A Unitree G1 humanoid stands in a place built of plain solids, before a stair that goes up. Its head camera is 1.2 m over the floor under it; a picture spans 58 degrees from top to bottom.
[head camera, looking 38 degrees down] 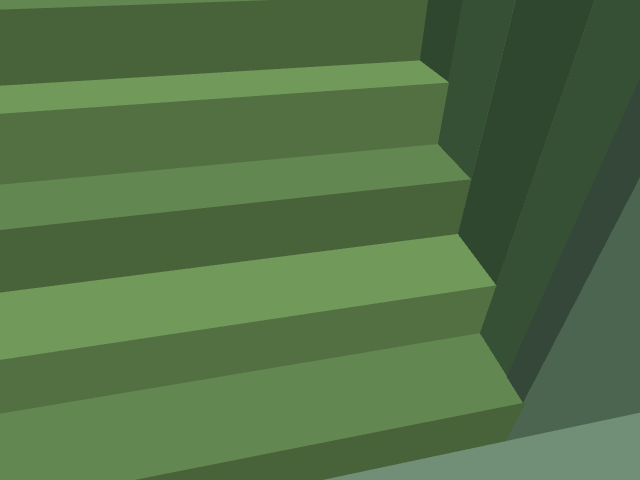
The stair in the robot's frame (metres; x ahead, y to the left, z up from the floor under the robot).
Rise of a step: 0.19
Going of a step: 0.23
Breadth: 1.56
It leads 11 degrees to the left of straight ahead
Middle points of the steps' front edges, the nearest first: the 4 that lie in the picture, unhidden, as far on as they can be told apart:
0.46 0.25 0.20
0.68 0.30 0.39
0.91 0.34 0.59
1.13 0.39 0.78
